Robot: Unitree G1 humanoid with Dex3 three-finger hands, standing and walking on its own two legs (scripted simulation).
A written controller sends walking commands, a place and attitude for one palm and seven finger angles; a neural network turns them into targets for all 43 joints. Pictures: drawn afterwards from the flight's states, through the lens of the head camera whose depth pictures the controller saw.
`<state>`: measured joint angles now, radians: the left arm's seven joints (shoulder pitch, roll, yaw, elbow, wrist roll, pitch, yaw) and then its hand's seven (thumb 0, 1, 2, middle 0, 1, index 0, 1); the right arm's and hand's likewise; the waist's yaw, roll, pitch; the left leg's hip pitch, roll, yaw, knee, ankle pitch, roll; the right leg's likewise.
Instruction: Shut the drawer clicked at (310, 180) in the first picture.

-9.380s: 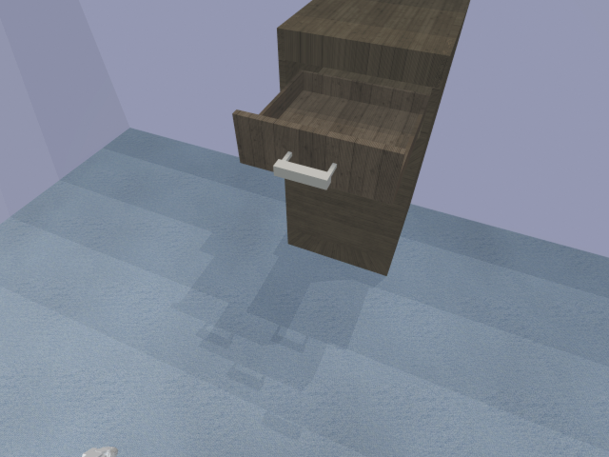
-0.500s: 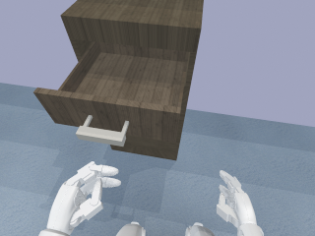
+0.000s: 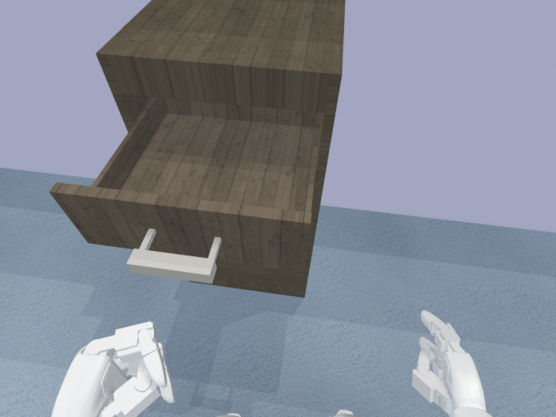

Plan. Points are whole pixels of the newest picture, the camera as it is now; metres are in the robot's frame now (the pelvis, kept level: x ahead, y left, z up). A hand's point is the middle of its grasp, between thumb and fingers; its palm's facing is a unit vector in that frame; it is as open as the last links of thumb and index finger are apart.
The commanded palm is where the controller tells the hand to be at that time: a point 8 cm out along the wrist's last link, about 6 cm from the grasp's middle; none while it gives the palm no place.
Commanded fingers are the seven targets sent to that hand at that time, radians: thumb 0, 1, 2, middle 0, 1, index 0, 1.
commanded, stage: raise the hand and make a fist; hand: left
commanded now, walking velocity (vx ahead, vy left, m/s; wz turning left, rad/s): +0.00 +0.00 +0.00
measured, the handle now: (178, 252) +0.35 +0.19 +0.02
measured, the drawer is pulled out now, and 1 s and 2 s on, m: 0.26 0.26 0.26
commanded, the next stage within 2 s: bring the fist close to the handle in 0.76 s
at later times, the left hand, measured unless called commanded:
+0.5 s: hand (127, 387) +0.14 +0.16 +0.12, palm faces -0.03 -1.00 -0.09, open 3.3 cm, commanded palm +0.09 +0.21 +0.13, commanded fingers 0.00 0.90 0.90 -1.40 -1.60 -1.40 -1.60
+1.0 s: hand (134, 385) +0.15 +0.16 +0.11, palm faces -0.03 -1.00 -0.08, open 3.3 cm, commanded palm +0.10 +0.21 +0.11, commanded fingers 0.00 0.90 0.90 -1.40 -1.60 -1.40 -1.60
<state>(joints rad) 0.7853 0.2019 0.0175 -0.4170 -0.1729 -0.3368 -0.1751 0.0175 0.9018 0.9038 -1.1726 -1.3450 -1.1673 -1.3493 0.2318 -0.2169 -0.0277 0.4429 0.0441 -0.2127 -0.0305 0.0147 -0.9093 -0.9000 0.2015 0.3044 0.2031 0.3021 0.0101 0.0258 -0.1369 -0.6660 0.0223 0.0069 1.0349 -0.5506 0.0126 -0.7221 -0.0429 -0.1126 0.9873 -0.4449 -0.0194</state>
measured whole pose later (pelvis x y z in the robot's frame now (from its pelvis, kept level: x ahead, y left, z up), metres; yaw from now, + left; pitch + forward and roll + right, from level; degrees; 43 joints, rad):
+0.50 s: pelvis +0.01 +0.00 +0.02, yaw +0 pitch +6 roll -2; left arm 0.81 0.22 0.09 -0.47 -0.23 -0.26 -0.25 0.02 0.90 0.90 -1.40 -1.59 -1.40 -1.60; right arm 0.25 -0.21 0.02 0.50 0.06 -0.30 -0.04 0.01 -0.91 -0.90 0.20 0.30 0.21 0.30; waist 0.03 0.05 -0.12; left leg -0.51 0.02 0.00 0.92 -0.51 0.01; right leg -0.56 -0.04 -0.12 0.87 -0.41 -0.02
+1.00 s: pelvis +0.00 +0.00 +0.02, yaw +0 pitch +6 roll -1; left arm 0.73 0.21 0.08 -0.37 -0.23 -0.27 -0.24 0.02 0.90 0.90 -1.40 -1.60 -1.40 -1.60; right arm 0.24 -0.21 0.03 0.52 0.05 -0.33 -0.04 0.01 -0.91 -0.90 0.20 0.30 0.21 0.30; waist 0.03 0.05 -0.10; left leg -0.51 0.02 0.00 0.90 -0.49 0.01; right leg -0.56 -0.03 -0.12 0.85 -0.39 -0.02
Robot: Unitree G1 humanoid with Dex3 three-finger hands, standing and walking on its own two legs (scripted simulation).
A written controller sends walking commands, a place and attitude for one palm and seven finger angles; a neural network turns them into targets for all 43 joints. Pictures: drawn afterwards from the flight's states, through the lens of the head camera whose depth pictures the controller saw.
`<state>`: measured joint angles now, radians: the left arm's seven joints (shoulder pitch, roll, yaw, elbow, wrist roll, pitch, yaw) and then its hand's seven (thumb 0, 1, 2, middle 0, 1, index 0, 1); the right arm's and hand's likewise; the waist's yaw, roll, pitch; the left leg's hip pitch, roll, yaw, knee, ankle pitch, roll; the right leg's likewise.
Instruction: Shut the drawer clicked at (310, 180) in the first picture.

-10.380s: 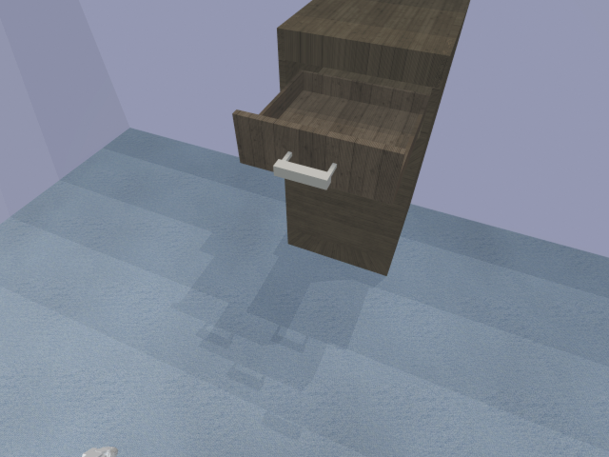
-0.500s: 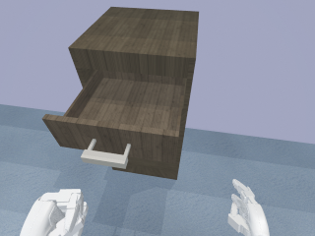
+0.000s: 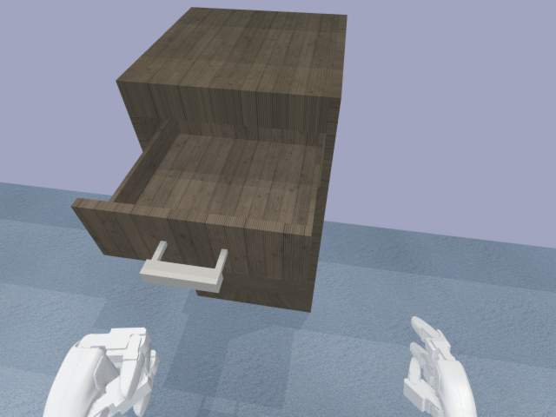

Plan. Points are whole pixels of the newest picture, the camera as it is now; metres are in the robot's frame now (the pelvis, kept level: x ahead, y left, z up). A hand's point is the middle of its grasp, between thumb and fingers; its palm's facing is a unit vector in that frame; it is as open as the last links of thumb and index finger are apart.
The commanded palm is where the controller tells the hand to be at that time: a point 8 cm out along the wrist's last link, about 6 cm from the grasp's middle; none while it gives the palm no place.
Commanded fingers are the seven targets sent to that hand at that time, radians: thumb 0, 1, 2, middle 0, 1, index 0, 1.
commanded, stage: bring the fist close to the handle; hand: left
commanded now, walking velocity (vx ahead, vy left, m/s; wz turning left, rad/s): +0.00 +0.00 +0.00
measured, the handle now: (187, 263) +0.35 +0.19 +0.00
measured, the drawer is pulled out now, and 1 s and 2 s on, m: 0.26 0.26 0.25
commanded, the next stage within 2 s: push the drawer shut in 1.26 s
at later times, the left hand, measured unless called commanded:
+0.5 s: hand (173, 362) +0.18 +0.15 +0.04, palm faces -0.07 -1.00 -0.06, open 3.3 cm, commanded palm +0.16 +0.21 +0.04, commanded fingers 0.00 0.90 0.90 -1.40 -1.60 -1.40 -1.60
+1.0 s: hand (190, 349) +0.21 +0.15 +0.00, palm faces -0.10 -0.99 -0.06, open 3.3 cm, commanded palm +0.19 +0.21 +0.01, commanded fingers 0.00 0.90 0.90 -1.40 -1.60 -1.40 -1.60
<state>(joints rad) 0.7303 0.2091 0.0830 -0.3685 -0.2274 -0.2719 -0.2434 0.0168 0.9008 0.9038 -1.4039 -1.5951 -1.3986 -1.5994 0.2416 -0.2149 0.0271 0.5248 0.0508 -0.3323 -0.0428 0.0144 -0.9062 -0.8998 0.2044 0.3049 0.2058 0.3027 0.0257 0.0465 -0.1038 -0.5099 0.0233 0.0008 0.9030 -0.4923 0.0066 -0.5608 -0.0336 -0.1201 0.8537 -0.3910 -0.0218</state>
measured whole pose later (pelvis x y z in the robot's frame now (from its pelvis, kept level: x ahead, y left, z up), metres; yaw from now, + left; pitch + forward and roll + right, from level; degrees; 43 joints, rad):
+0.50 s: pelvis -0.01 +0.00 -0.02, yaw +0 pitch +11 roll -1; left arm 0.57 0.19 0.06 -0.21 -0.20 -0.35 -0.22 0.02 0.90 0.90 -1.40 -1.60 -1.40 -1.60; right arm 0.24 -0.22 0.01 0.52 0.02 -0.26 -0.03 0.01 -0.91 -0.90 0.20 0.30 0.21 0.30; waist -0.01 0.03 -0.12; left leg -0.70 0.02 0.00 1.03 -0.53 0.01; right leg -0.75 -0.04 -0.12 0.98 -0.43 -0.03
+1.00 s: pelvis -0.01 +0.00 -0.05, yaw +0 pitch +17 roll -1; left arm 0.43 0.20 0.06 -0.10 -0.19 -0.38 -0.20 0.02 0.90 0.90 -1.40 -1.60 -1.40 -1.60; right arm 0.23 -0.23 0.01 0.49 0.02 -0.19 -0.02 0.01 -0.91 -0.90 0.20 0.30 0.21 0.30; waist -0.02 0.03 -0.15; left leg -0.88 0.02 0.00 1.17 -0.58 0.01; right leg -0.94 -0.05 -0.11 1.12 -0.48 -0.03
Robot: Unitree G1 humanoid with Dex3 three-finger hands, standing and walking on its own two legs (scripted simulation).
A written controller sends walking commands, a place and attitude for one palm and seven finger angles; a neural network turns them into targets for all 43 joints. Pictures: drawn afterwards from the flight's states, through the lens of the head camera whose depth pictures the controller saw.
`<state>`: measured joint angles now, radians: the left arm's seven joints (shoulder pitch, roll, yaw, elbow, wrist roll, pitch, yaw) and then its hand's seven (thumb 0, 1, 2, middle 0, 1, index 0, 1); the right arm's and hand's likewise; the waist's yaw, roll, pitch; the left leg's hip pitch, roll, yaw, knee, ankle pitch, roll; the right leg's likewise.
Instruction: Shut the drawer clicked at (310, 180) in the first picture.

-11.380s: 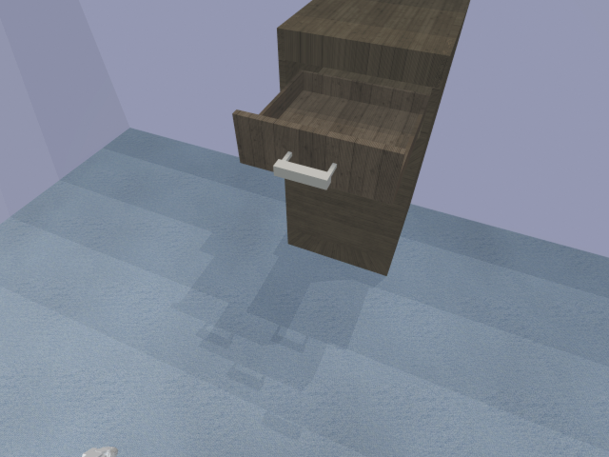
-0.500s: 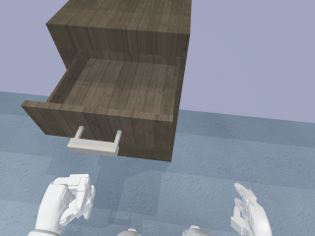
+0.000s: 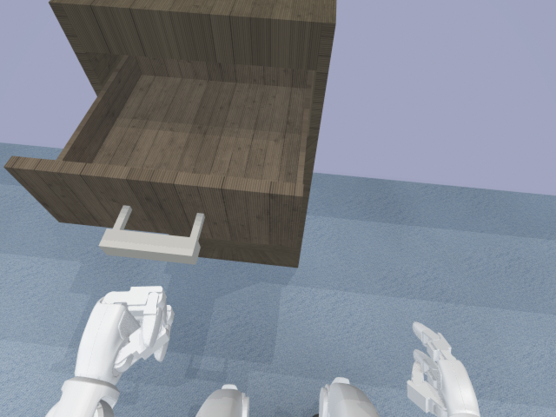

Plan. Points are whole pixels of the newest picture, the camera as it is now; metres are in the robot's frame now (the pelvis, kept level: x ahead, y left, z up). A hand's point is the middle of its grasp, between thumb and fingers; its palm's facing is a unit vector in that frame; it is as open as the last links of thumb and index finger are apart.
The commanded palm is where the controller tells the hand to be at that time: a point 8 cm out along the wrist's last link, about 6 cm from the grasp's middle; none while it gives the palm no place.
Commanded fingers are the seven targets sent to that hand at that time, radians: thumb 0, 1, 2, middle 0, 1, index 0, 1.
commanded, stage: bring the fist close to the handle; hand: left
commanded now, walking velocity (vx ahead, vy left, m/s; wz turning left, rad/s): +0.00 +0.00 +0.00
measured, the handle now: (156, 231) +0.36 +0.19 +0.05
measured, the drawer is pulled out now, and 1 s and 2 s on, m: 0.26 0.25 0.12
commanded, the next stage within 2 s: push the drawer shut in 0.26 s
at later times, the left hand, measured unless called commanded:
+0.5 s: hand (171, 326) +0.23 +0.14 +0.05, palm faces -0.09 -0.99 -0.07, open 3.3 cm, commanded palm +0.22 +0.20 +0.05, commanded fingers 0.00 0.90 0.90 -1.40 -1.60 -1.40 -1.60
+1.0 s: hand (175, 286) +0.28 +0.15 +0.05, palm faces -0.11 -0.99 -0.06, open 3.1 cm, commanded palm +0.28 +0.21 +0.05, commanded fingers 0.00 0.90 0.90 -1.40 -1.60 -1.40 -1.60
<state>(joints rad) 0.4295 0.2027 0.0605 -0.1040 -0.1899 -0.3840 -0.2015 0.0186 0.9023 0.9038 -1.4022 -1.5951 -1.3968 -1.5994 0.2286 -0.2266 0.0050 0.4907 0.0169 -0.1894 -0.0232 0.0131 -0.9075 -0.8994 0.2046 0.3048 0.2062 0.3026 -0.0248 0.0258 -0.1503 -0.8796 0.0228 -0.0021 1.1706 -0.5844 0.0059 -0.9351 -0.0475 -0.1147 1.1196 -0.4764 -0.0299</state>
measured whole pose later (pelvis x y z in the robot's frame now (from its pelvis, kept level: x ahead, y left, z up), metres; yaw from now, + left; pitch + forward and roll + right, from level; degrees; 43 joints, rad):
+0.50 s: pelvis +0.00 +0.00 +0.00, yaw +0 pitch +18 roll -1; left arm 0.41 0.21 0.03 -0.11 -0.17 -0.39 -0.17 0.02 0.90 0.90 -1.40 -1.60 -1.40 -1.60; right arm 0.24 -0.24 0.02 0.46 0.01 -0.16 -0.03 0.01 -0.91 -0.90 0.20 0.30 0.21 0.30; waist -0.03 0.03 -0.16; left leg -0.89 0.02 -0.01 1.18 -0.59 0.00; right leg -0.95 -0.05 -0.12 1.13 -0.49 -0.03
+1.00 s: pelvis +0.00 +0.00 +0.00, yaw +0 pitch +18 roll -1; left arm 0.17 0.22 0.06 0.09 -0.18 -0.37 -0.19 -0.01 0.86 0.92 -1.40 -1.60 -1.40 -1.60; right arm 0.24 -0.26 0.02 0.51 0.01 -0.15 -0.02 0.01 -0.91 -0.90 0.20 0.30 0.21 0.30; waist -0.03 0.03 -0.15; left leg -0.88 0.01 0.00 1.14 -0.57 0.01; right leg -0.93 -0.05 -0.11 1.09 -0.47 -0.02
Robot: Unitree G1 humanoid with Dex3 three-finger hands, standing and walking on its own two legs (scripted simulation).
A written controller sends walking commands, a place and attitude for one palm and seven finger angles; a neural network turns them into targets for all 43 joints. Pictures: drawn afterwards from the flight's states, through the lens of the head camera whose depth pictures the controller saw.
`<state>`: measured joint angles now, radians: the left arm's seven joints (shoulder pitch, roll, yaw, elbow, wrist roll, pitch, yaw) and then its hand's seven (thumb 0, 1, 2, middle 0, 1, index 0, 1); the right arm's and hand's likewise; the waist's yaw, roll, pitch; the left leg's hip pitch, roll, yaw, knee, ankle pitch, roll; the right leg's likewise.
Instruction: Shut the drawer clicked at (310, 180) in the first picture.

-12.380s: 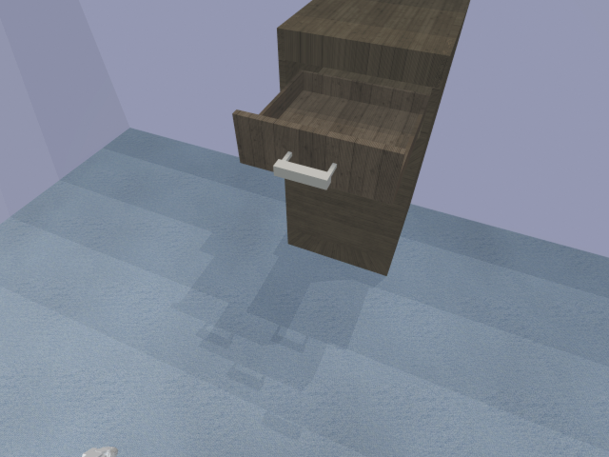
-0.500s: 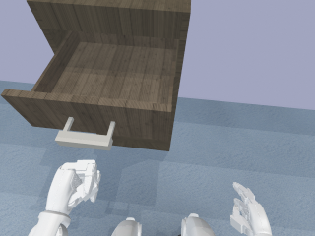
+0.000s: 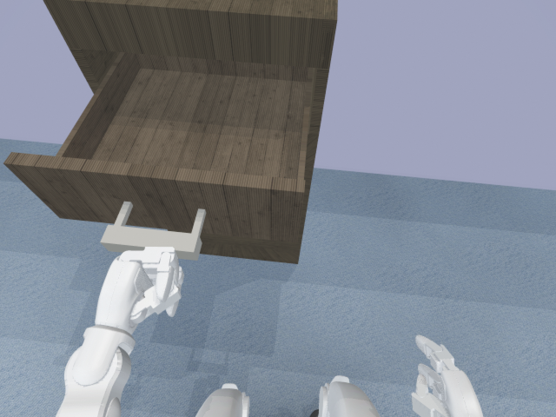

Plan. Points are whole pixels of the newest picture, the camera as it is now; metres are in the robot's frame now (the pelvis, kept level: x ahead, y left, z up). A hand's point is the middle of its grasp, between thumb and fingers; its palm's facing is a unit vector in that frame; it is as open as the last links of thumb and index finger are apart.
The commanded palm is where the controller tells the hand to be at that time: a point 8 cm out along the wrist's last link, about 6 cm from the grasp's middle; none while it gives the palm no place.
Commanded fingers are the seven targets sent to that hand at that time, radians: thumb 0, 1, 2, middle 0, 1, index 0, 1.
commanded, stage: push the drawer shut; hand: left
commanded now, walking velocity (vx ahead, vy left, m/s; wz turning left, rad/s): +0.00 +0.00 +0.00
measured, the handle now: (158, 227) +0.36 +0.18 +0.05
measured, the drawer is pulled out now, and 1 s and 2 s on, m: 0.25 0.12 0.01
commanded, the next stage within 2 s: none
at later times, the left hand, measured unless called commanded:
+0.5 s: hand (185, 247) +0.34 +0.14 +0.04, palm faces -0.12 -0.99 -0.05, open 3.1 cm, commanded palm +0.33 +0.20 +0.05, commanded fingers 0.00 0.90 0.90 -1.40 -1.60 -1.40 -1.60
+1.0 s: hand (199, 205) +0.41 +0.13 +0.04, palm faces -0.10 -0.99 -0.06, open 3.2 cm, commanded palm +0.39 +0.19 +0.05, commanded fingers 0.00 0.90 0.90 -1.40 -1.60 -1.40 -1.60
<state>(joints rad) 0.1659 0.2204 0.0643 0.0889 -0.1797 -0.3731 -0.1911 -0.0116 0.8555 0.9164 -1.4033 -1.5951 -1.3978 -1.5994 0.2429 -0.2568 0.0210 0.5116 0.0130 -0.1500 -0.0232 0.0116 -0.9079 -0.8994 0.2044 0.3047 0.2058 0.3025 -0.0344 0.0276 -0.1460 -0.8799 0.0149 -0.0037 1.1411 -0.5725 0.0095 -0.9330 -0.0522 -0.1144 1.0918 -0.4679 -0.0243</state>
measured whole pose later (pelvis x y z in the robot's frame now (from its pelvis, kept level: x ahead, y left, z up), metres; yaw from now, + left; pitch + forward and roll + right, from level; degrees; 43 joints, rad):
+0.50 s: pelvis -0.01 +0.00 +0.00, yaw +0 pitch +18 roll -1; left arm -0.16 0.23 0.10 0.38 -0.16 -0.37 -0.17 0.00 0.83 0.90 -1.40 -1.60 -1.40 -1.60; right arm 0.24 -0.25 0.03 0.56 0.01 -0.11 -0.02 0.01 -0.91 -0.90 0.20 0.30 0.21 0.30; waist -0.05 0.02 -0.13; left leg -0.89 0.01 0.01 1.12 -0.54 0.02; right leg -0.94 -0.05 -0.10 1.06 -0.43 -0.02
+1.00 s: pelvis -0.01 +0.00 +0.01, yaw -1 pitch +20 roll -1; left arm -0.43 0.26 0.18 0.67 -0.14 -0.41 -0.17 0.01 0.85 0.90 -1.40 -1.60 -1.40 -1.60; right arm 0.29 -0.25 0.02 0.60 0.01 -0.06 0.00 0.01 -0.91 -0.90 0.20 0.30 0.21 0.30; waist -0.09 0.02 -0.13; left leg -0.91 0.02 0.03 1.09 -0.53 0.01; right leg -0.98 -0.04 -0.08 1.05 -0.42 -0.02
